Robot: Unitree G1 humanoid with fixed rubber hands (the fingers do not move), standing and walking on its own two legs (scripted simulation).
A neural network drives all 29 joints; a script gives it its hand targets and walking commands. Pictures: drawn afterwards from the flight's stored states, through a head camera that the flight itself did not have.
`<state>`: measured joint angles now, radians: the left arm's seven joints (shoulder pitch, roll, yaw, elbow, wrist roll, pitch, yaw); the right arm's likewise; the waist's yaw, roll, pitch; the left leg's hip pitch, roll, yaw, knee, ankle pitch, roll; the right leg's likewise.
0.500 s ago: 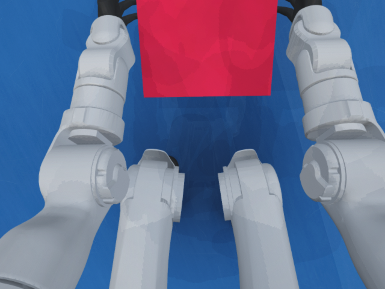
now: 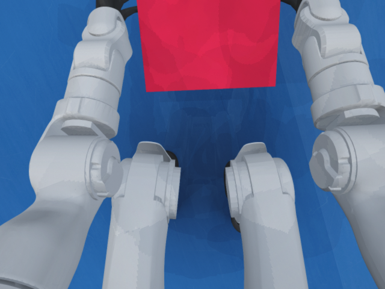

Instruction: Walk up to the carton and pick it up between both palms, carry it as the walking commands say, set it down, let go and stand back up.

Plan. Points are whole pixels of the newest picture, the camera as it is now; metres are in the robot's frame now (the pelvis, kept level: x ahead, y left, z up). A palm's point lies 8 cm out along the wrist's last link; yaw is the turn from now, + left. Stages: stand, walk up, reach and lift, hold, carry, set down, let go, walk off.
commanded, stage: set down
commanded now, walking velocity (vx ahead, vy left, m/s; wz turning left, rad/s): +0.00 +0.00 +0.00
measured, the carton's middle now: (206, 4) +0.56 +0.00 -0.25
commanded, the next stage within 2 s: none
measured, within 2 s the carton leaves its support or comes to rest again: rests again in 0.24 s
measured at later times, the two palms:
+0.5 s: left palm (115, 9) +0.54 +0.15 -0.18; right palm out of the picture +0.55 -0.15 -0.18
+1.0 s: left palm (114, 7) +0.54 +0.15 -0.19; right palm out of the picture +0.55 -0.16 -0.19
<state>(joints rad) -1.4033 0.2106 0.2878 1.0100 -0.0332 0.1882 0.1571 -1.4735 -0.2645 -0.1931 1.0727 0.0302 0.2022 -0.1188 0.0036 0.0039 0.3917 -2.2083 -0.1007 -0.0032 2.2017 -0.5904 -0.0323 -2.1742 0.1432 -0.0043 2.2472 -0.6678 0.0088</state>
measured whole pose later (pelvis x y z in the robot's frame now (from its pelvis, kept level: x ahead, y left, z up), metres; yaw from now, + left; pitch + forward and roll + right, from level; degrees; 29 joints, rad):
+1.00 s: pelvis +0.00 +0.00 -0.02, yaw +0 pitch +32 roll +1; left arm -1.47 0.24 0.31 1.08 0.00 0.17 0.03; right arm -1.48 -0.27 -0.28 1.07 -0.03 0.17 -0.05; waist 0.02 0.00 0.45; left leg -2.21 -0.07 0.01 2.27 -0.63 -0.02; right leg -2.18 0.10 -0.03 2.31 -0.69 -0.02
